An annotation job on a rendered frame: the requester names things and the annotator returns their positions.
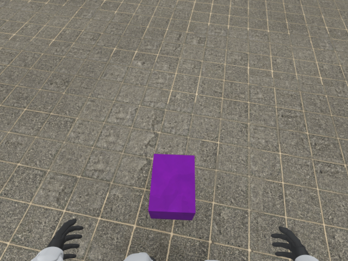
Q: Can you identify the robot left hand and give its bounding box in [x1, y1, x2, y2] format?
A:
[47, 219, 83, 260]

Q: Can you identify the left robot forearm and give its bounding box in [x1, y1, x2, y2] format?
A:
[31, 247, 64, 261]

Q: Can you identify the robot right hand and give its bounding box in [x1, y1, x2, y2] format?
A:
[271, 226, 309, 261]

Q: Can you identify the carton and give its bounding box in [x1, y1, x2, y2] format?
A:
[148, 154, 195, 220]

